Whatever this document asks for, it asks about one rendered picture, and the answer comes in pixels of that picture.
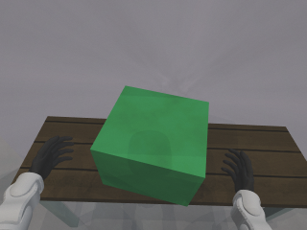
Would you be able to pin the robot left forearm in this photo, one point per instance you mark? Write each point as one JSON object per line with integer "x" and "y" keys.
{"x": 19, "y": 201}

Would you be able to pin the right robot hand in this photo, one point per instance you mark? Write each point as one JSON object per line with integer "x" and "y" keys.
{"x": 243, "y": 173}

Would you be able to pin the carton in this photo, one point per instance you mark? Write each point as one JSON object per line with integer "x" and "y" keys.
{"x": 154, "y": 144}

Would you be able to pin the table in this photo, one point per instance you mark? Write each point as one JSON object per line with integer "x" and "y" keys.
{"x": 279, "y": 168}

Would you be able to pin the robot right forearm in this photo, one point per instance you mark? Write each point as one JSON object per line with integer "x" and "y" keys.
{"x": 247, "y": 212}

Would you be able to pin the left robot hand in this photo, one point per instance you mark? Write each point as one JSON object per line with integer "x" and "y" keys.
{"x": 48, "y": 156}

